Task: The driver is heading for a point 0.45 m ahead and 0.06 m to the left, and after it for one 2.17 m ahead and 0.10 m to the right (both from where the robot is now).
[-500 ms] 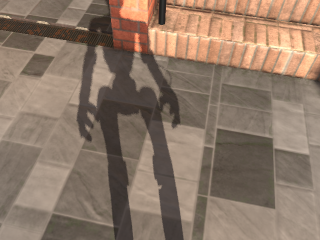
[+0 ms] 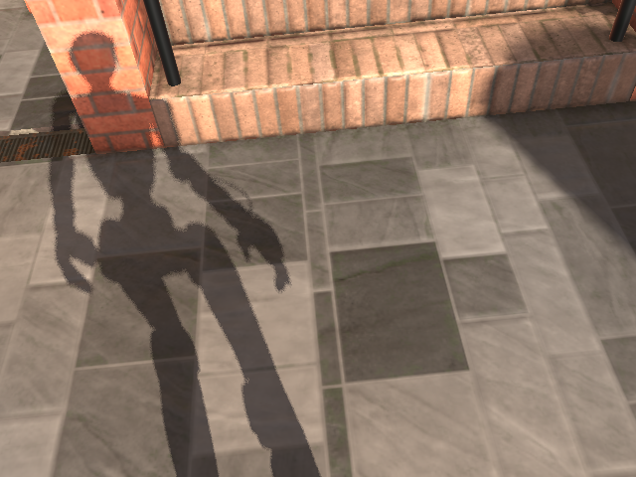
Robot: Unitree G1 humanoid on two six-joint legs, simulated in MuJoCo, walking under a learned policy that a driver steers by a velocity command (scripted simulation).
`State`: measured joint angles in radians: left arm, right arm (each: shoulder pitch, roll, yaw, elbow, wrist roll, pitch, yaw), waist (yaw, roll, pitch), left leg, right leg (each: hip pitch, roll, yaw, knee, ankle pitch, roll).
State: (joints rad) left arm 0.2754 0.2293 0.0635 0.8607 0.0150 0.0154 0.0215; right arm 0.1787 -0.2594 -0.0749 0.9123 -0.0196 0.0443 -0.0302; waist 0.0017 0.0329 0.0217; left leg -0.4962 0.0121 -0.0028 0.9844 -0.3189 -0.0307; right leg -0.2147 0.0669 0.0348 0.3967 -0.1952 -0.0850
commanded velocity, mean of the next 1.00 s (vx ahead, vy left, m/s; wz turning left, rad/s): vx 0.35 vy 0.00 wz -0.02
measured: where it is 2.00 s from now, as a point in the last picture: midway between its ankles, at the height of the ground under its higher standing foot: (344, 301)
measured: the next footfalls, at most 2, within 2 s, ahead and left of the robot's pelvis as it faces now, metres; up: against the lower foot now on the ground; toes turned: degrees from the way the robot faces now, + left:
left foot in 0.24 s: +0.03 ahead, +0.11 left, +0.00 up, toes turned -1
right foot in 0.70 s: +0.36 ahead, -0.10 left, +0.00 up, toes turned -6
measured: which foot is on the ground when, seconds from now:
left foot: up 0.00-0.22, down 0.24-0.72, up 0.74-1.00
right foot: down 0.00-0.24, up 0.26-0.68, down 0.70-1.00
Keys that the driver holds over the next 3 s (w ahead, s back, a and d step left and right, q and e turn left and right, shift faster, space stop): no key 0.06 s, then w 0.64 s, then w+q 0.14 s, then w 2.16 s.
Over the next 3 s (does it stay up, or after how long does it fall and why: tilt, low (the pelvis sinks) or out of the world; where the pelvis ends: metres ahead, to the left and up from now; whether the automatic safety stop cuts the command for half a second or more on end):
stays up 1.37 0.02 -0.01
